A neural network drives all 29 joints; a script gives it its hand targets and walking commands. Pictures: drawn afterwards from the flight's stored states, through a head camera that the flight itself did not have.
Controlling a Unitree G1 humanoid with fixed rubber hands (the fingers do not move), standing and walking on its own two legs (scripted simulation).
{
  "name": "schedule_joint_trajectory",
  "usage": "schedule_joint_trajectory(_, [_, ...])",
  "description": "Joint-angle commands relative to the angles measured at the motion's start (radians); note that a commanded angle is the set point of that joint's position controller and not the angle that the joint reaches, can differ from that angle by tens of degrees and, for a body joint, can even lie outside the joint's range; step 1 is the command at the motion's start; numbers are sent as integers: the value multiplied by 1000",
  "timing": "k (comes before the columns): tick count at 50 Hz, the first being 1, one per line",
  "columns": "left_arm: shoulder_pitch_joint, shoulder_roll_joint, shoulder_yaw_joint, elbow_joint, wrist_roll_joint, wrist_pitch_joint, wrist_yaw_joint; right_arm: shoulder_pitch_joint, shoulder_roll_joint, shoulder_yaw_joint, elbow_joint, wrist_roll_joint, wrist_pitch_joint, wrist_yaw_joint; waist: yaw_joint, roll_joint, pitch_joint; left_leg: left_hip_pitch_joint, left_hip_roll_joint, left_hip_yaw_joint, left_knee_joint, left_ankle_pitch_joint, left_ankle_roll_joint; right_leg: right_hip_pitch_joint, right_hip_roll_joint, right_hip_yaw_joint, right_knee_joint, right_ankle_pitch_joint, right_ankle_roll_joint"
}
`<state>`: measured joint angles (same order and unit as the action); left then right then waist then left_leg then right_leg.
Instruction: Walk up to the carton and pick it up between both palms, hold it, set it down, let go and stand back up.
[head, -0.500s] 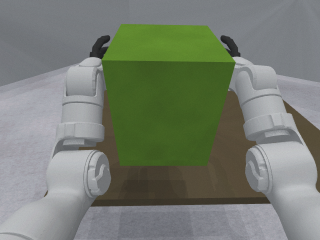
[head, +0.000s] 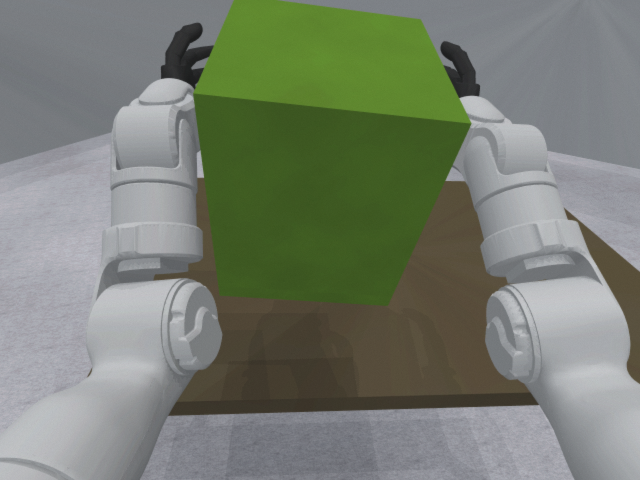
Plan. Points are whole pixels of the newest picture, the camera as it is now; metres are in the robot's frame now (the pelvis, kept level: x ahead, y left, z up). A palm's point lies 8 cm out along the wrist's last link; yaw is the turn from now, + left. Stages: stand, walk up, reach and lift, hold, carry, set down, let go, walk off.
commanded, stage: set down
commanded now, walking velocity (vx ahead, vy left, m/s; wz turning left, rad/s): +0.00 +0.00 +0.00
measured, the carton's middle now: (317, 161) +0.36 +0.01 +0.31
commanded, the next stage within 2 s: none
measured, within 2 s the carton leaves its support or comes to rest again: neither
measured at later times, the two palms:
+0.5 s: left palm (183, 151) +0.39 +0.17 +0.30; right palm (423, 149) +0.41 -0.12 +0.31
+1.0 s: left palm (193, 173) +0.40 +0.17 +0.27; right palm (420, 171) +0.42 -0.12 +0.27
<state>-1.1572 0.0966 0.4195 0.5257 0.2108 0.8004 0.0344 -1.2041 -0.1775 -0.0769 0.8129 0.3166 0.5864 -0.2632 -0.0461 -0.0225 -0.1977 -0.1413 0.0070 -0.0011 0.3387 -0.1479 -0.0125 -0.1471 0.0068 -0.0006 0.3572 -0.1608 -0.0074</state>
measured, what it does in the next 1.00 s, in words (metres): stands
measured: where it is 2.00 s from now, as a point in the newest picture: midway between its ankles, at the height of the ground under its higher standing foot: outside the picture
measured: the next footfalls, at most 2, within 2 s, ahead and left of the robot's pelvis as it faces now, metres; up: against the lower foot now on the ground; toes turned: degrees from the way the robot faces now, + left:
none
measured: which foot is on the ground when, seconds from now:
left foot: down 0.00-1.00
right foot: down 0.00-1.00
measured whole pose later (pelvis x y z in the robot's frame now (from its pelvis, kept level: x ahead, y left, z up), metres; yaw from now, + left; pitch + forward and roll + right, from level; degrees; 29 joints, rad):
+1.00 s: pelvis +0.02 +0.00 +0.00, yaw +0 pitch -3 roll +0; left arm -0.90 0.03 0.38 0.41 0.30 0.69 0.01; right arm -1.08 -0.11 -0.08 0.94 0.26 0.33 -0.18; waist -0.05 -0.04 -0.11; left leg -0.10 0.01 0.00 0.34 -0.18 -0.01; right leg -0.10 0.01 0.00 0.34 -0.18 -0.01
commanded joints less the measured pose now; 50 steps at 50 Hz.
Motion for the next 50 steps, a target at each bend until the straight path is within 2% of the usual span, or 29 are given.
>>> schedule_joint_trajectory(1, [-575,-473,-187,84,21,-70,-240,-773,527,134,-29,56,-113,175,-3,19,-135,80,-28,-5,-92,-102,6,160,59,-3,-118,-70,18])
schedule_joint_trajectory(4, [-495,-464,-187,80,51,-59,-272,-715,482,121,-20,42,-137,179,-26,21,-68,91,-32,-2,-103,-109,1,188,64,-13,-123,-62,10])
schedule_joint_trajectory(7, [-517,-497,-232,7,20,-75,-275,-717,492,102,-57,32,-184,177,-43,28,-76,104,-35,7,-101,-75,-17,203,69,-31,-125,-35,10])
schedule_joint_trajectory(12, [-561,-559,-326,-156,-38,-132,-218,-694,536,115,-99,41,-260,179,-48,64,-236,219,-32,9,-40,168,-62,229,88,-59,-105,109,8])
schedule_joint_trajectory(16, [-503,-568,-360,-218,-42,-145,-180,-628,537,155,-110,62,-282,185,-41,68,-254,277,-37,2,-6,287,-70,223,94,-67,-105,143,10])
schedule_joint_trajectory(23, [-413,-566,-368,-237,-21,-117,-177,-570,512,183,-128,63,-286,186,-33,54,-175,276,-42,3,1,317,-64,208,89,-65,-114,150,13])
schedule_joint_trajectory(30, [-420,-590,-388,-255,-32,-125,-154,-575,540,188,-151,55,-301,192,-21,58,-197,276,-45,3,3,317,-63,189,88,-69,-113,148,20])
schedule_joint_trajectory(41, [-371,-579,-323,-138,23,-133,-148,-531,527,136,-25,-10,-308,219,3,43,-94,219,-40,12,-36,194,-40,137,76,-68,-126,51,15])
schedule_joint_trajectory(50, [-318,-594,-336,-171,17,-157,-135,-504,522,151,-53,-10,-337,240,20,52,-161,265,-38,16,-19,282,-50,142,88,-74,-118,100,12])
